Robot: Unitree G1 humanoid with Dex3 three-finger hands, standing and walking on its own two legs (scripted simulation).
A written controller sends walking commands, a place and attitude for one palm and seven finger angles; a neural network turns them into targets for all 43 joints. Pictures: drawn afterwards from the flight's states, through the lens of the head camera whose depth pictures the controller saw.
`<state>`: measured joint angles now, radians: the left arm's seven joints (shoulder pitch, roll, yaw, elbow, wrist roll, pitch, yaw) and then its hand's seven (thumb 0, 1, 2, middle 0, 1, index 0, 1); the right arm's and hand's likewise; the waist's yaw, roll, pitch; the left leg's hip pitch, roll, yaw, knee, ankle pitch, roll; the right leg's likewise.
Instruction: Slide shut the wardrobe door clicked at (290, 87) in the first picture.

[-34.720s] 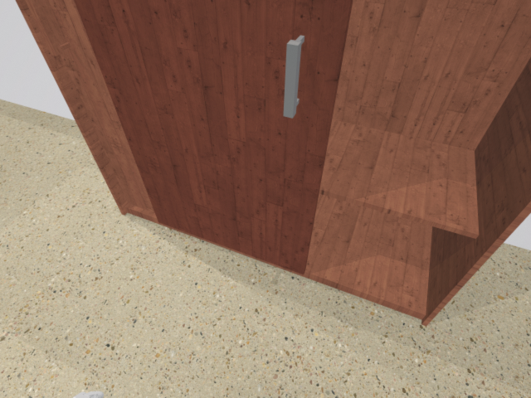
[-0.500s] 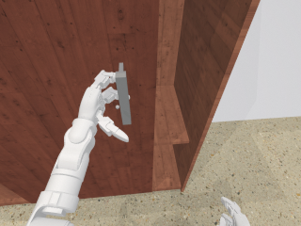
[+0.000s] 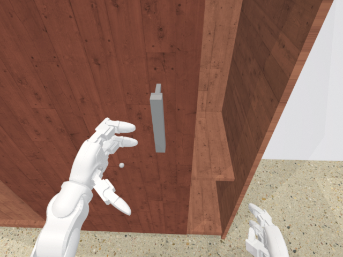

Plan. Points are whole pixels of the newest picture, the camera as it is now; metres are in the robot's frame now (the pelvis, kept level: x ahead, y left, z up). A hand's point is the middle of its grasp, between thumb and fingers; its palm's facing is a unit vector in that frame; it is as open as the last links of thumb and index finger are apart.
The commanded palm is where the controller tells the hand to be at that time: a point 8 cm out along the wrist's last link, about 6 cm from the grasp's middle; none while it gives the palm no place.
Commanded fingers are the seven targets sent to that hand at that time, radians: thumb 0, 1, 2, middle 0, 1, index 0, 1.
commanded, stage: slip the hand off the handle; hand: left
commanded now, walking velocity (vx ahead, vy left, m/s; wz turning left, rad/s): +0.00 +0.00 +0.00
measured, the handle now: (159, 119) +0.39 +0.08 +0.15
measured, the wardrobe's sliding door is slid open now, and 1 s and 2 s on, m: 0.19 0.19 0.19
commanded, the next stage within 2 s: draw the hand back to the body in 0.16 s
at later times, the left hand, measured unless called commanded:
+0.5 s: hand (99, 175) +0.22 +0.16 +0.16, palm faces +0.05 -1.00 -0.06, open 14.7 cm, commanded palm +0.19 +0.21 +0.16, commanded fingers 0.00 -0.55 0.20 -0.25 -1.15 -0.25 -1.15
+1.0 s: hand (62, 185) +0.20 +0.22 +0.15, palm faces +0.28 -0.92 -0.29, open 13.5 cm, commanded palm +0.15 +0.26 +0.17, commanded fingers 0.00 0.07 0.50 -0.23 -0.79 -0.23 -0.79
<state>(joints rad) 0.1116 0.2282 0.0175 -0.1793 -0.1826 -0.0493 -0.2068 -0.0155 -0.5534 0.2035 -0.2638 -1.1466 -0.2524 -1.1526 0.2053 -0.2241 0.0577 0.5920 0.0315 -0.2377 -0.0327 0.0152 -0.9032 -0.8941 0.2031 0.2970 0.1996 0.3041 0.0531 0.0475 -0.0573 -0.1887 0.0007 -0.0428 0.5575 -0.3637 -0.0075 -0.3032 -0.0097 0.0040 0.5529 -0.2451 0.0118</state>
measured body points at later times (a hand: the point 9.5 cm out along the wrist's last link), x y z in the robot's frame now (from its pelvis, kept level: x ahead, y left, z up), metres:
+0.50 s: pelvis -0.01 +0.00 +0.00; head -0.04 -0.02 +0.45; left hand +0.21 +0.22 +0.16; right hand +0.19 -0.20 -0.07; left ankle -0.04 +0.13 -0.73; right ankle +0.03 -0.13 -0.73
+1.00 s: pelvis -0.01 +0.01 +0.00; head -0.04 +0.00 +0.45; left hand +0.17 +0.27 +0.17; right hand +0.18 -0.20 -0.07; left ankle -0.04 +0.13 -0.73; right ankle +0.03 -0.13 -0.73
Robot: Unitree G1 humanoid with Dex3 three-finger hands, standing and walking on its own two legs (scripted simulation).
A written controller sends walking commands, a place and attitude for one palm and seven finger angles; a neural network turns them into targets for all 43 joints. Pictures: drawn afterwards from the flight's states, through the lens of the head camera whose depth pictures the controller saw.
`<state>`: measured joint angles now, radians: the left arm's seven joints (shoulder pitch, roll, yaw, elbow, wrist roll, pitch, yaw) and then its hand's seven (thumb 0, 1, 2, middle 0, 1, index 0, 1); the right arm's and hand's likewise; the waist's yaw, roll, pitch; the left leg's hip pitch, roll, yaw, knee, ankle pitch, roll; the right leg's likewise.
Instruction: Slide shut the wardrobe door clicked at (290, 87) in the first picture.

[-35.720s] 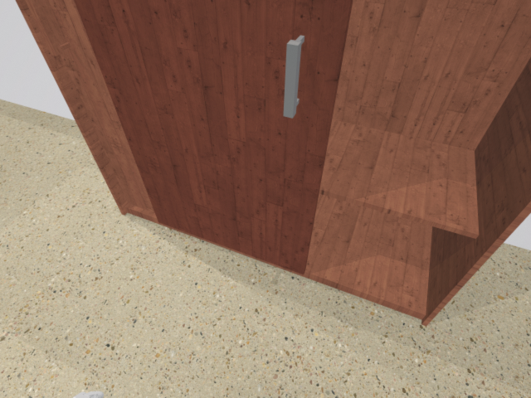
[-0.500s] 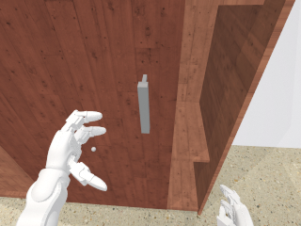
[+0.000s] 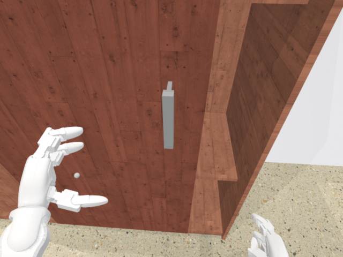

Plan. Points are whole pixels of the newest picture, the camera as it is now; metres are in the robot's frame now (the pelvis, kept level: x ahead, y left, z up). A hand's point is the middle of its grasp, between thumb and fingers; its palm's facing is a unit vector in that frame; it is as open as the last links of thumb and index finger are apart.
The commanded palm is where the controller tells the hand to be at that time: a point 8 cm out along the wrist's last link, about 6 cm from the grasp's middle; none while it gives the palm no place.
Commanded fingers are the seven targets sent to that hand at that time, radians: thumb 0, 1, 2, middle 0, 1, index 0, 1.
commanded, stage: draw the hand back to the body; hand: left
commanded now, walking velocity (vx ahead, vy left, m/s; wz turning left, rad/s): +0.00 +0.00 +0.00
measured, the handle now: (169, 116) +0.41 +0.07 +0.14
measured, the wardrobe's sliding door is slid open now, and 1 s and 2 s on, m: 0.19 0.19 0.19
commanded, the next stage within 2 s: step back with the hand held close in 0.86 s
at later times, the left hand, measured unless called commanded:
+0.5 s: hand (40, 169) +0.21 +0.28 +0.16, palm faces +0.43 -0.81 -0.39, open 8.6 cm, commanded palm +0.16 +0.31 +0.18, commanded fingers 0.00 0.90 0.90 -0.20 -0.30 -0.20 -0.30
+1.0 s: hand (43, 169) +0.21 +0.27 +0.16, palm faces +0.44 -0.81 -0.39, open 7.4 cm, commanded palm +0.16 +0.30 +0.18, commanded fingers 0.00 0.90 0.90 -0.20 -0.30 -0.20 -0.30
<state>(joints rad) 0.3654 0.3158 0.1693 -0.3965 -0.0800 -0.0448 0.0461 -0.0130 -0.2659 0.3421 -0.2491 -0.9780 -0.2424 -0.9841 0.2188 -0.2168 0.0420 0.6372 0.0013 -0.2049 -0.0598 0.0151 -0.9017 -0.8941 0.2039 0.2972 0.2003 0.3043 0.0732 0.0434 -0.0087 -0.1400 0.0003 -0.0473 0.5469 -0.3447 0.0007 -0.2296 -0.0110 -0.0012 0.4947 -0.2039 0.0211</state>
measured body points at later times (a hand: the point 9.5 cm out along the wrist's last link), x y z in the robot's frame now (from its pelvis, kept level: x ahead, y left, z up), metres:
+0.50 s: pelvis +0.02 +0.01 +0.00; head -0.01 +0.00 +0.45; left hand +0.18 +0.32 +0.18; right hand +0.20 -0.20 -0.07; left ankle -0.03 +0.12 -0.73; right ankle +0.04 -0.14 -0.73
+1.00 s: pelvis +0.01 +0.00 +0.00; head -0.01 -0.01 +0.45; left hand +0.18 +0.31 +0.19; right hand +0.20 -0.21 -0.08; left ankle -0.03 +0.12 -0.73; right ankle +0.04 -0.14 -0.73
